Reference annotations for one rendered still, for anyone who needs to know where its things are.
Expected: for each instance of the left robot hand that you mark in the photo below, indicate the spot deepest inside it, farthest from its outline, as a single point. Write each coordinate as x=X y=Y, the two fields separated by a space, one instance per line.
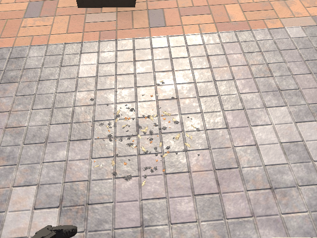
x=61 y=231

